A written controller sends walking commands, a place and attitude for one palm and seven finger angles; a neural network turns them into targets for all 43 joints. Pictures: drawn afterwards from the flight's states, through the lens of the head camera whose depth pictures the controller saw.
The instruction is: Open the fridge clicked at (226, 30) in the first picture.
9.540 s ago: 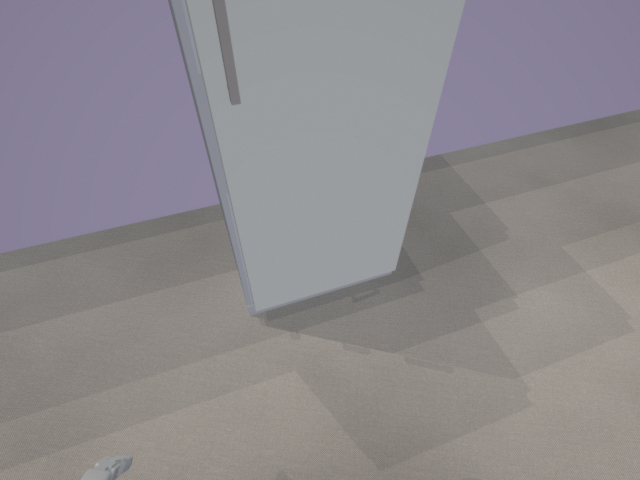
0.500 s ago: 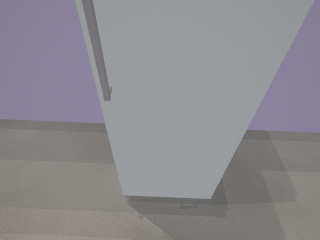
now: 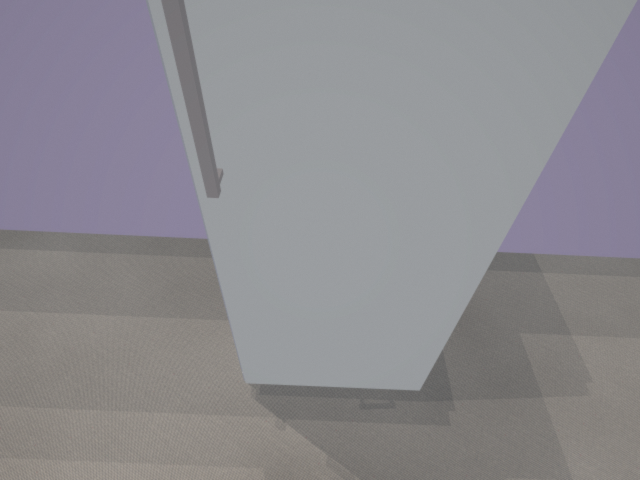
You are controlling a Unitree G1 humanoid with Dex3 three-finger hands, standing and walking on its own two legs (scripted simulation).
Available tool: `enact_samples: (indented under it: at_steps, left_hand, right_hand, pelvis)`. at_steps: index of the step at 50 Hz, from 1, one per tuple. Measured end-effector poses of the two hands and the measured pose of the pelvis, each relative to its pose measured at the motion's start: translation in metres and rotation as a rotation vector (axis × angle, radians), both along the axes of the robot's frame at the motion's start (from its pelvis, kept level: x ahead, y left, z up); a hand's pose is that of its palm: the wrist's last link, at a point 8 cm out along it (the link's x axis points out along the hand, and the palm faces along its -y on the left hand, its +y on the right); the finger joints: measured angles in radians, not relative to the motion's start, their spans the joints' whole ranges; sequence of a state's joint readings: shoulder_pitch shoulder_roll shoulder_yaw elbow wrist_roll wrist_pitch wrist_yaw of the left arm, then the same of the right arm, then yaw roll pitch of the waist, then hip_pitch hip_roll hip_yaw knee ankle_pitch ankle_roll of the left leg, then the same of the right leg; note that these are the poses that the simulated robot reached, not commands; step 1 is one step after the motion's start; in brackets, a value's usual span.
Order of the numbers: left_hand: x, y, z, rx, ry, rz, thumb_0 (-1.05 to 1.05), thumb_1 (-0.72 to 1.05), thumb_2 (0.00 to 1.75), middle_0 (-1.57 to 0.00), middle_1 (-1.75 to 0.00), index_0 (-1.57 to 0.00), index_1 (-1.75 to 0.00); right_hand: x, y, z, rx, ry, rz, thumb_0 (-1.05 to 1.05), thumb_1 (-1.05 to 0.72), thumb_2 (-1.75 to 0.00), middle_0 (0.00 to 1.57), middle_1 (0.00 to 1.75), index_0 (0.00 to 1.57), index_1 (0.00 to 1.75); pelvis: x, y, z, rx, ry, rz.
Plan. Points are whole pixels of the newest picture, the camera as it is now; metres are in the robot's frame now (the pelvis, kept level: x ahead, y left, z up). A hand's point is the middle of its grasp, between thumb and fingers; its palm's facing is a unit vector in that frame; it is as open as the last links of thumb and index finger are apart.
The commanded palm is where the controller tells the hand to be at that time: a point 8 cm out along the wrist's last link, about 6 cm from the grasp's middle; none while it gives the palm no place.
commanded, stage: look again from close up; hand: left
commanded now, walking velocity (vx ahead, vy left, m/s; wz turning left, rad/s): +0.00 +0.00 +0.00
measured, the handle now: (199, 99) +0.49 +0.19 +0.24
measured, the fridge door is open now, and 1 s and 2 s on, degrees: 0 0 0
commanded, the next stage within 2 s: raise the hand to about handle height in 1.78 s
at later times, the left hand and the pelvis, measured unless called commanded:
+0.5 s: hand out of the picture +0.00 +0.14 -0.18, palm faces +0.02 -0.99 -0.14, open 7.4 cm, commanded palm none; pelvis +0.01 +0.00 +0.00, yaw +0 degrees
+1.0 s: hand out of the picture +0.00 +0.15 -0.18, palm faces +0.02 -0.99 -0.15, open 7.4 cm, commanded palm none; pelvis +0.02 +0.00 +0.00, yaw -1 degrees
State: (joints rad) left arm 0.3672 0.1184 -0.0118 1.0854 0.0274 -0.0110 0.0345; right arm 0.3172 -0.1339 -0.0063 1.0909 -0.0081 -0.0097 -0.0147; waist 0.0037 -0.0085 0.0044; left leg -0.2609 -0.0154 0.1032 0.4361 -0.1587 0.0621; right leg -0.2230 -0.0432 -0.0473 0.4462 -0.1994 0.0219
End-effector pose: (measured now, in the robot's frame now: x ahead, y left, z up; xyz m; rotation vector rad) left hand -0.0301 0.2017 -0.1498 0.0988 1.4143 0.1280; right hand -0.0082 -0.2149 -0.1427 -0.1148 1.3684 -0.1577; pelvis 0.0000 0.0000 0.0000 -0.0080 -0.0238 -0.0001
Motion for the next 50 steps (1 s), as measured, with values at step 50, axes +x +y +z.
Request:
enact_samples:
  at_steps: [50]
  left_hand:
    - [0.030,-0.004,0.003,0.003,0.008,-0.012,0.00,0.91,0.90,-0.20,-0.30,-0.20,-0.30]
  right_hand:
    - [0.014,-0.001,0.001,0.008,0.040,-0.017,0.01,-0.92,-0.90,0.20,0.30,0.20,0.29]
  pelvis:
    - [0.022,-0.005,0.003,0.005,0.007,-0.014]
